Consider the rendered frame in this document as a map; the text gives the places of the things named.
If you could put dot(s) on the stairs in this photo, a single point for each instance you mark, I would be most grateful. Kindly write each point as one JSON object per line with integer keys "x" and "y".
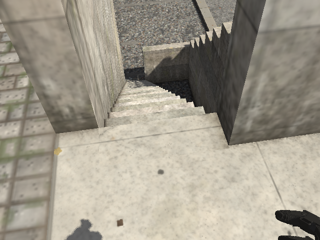
{"x": 142, "y": 101}

